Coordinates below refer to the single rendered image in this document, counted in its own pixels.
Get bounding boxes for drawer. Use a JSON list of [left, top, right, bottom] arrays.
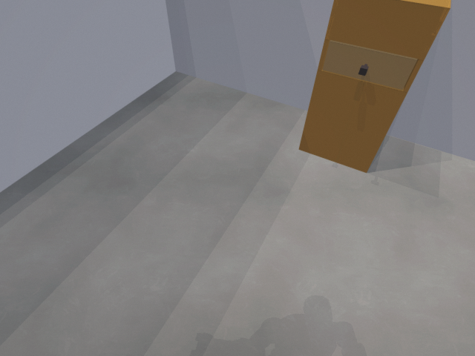
[[323, 40, 417, 90]]

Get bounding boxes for cabinet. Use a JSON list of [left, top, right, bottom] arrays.
[[299, 0, 451, 173]]

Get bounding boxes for handle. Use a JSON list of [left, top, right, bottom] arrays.
[[358, 64, 368, 76]]

